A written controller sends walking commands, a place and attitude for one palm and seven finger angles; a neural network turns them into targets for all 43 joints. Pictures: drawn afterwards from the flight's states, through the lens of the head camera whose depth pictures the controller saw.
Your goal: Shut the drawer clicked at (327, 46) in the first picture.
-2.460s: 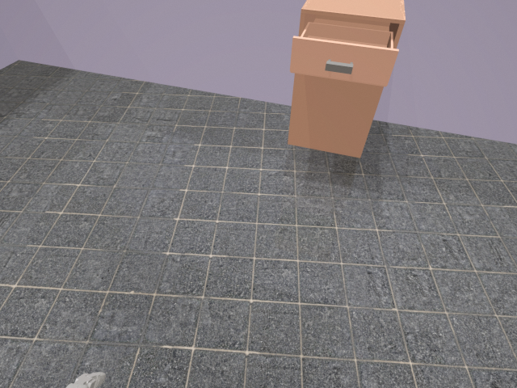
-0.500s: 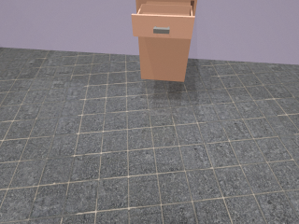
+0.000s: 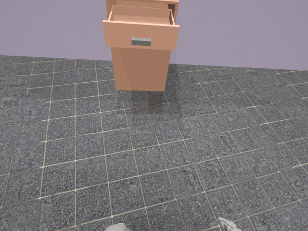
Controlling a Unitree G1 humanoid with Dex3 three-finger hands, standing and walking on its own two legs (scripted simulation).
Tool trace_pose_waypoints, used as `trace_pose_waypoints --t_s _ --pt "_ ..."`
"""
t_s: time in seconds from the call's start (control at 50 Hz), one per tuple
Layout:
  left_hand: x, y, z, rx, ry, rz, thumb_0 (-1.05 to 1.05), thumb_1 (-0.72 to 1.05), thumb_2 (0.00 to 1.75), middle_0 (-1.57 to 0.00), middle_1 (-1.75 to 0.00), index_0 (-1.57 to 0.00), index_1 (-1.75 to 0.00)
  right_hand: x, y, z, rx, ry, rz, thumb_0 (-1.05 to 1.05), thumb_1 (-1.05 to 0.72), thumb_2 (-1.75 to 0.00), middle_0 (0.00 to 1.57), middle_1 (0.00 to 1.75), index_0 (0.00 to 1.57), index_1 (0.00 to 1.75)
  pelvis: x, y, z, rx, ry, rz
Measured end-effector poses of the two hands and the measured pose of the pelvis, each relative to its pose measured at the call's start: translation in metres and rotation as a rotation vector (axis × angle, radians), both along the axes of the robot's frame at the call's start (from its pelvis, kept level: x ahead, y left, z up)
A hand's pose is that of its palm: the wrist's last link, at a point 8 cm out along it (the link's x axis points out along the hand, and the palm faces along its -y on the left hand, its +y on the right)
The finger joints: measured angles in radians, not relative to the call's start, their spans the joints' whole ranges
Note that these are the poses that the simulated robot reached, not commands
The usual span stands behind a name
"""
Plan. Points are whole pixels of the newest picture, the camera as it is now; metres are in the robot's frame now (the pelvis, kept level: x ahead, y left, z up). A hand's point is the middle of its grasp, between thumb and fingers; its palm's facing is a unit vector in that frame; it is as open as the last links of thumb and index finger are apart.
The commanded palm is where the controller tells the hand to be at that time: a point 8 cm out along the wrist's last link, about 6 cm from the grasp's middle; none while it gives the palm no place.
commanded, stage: walk to a spot facing it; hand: left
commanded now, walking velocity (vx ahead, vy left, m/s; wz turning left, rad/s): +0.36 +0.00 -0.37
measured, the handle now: (141, 39) +1.03 +0.17 -0.06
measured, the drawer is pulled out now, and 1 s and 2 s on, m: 0.29 0.29 0.29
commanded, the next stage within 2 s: turn to face it in 0.82 s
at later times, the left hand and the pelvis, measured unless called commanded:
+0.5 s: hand (131, 157) +0.38 +0.11 -0.16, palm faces -0.27 -0.95 -0.18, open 7.4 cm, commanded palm none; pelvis +0.22 -0.03 +0.00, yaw -13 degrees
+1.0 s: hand (131, 149) +0.42 +0.12 -0.18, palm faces -0.16 -0.98 -0.14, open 7.3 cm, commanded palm none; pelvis +0.42 -0.05 +0.01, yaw -16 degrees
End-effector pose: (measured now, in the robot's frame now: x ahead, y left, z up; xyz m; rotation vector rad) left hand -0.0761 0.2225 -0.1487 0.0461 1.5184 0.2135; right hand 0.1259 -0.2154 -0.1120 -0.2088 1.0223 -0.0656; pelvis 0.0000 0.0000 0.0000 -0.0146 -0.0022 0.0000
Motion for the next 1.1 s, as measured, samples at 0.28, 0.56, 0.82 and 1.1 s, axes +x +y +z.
trace_pose_waypoints --t_s 0.28,0.56,0.82,1.1 --pt "0.281 0.033 0.031 0.023 -0.314 -0.236 0.01 0.92 0.90 -0.19 -0.30 -0.19 -0.30 -0.080 0.002 0.006 -0.031 0.340 -0.325 0.00 -0.94 -0.90 0.20 0.30 0.20 0.30 0.112 0.020 0.022 0.018 -0.016 -0.127" --pt "0.478 -0.074 0.014 -0.015 -0.420 -0.443 0.01 0.91 0.90 -0.20 -0.30 -0.20 -0.30 -0.049 0.005 -0.028 0.149 0.596 -0.517 0.01 -0.91 -0.90 0.20 0.30 0.20 0.30 0.239 -0.045 -0.007 0.017 -0.031 -0.248" --pt "0.485 -0.062 0.029 0.034 -0.225 -0.369 0.00 0.93 0.90 -0.20 -0.30 -0.20 -0.30 0.198 -0.092 -0.001 0.032 0.143 -0.416 0.02 -0.94 -0.90 0.20 0.30 0.20 0.30 0.336 -0.066 0.020 -0.012 -0.012 -0.275" --pt "0.541 -0.052 0.008 -0.019 -0.061 -0.314 0.01 0.91 0.90 -0.20 -0.30 -0.20 -0.30 0.326 -0.070 0.004 -0.007 0.109 -0.375 0.00 -0.94 -0.90 0.20 0.30 0.20 0.30 0.444 -0.051 0.014 -0.004 -0.025 -0.269"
